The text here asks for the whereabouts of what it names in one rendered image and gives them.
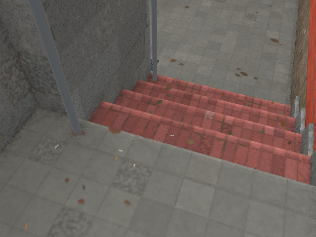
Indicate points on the stairs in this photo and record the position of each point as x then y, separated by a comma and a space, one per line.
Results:
241, 129

